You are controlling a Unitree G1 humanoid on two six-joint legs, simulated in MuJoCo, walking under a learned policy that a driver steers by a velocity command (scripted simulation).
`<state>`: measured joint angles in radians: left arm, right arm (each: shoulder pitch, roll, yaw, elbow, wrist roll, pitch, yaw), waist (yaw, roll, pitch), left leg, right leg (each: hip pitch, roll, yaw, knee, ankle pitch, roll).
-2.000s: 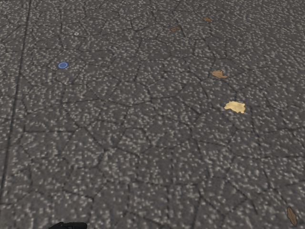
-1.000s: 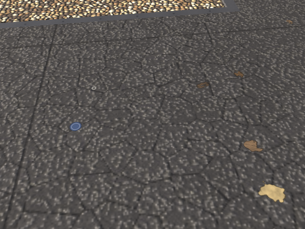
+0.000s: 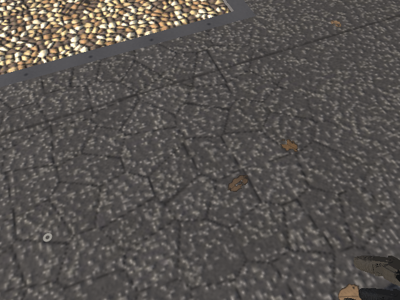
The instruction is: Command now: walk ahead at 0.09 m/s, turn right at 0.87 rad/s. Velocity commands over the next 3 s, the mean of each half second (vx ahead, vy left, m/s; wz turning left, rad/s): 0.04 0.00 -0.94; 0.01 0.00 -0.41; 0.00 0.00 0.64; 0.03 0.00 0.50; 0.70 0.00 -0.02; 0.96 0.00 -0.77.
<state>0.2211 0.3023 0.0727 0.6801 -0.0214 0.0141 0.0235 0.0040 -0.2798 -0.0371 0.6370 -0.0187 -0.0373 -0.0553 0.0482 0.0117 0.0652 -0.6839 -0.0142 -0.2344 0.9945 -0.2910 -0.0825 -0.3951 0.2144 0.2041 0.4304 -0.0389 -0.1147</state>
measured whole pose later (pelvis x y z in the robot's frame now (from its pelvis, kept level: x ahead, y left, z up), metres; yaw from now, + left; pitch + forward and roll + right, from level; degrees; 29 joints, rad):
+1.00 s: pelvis +0.08 +0.03 +0.01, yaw -39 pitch +1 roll +0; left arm 0.13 0.22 0.02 0.64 0.02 0.01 0.01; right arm 0.21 -0.30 -0.06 0.76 0.00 0.03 -0.01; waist -0.03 0.05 0.01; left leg -0.42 0.06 0.01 0.83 -0.35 -0.07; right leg -0.25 0.03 0.00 0.48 -0.25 -0.04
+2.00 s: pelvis +0.12 +0.05 +0.00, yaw -2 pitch +1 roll +0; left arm 0.21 0.28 0.05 0.75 -0.01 0.01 0.00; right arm 0.19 -0.28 -0.04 0.63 0.02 0.04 -0.01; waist 0.03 0.00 0.02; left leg -0.23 -0.02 -0.03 0.53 -0.32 0.00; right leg -0.29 -0.03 0.02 0.57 -0.34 0.01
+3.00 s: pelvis +0.78 -0.08 +0.00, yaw -30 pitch +2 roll +1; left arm 0.33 0.36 0.07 0.82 0.01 -0.04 -0.02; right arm 0.14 -0.29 -0.03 0.69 -0.06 -0.07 -0.01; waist 0.05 -0.04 0.04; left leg -0.37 0.03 0.07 0.57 -0.23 -0.01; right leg -0.34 0.05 0.06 1.25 -0.32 -0.12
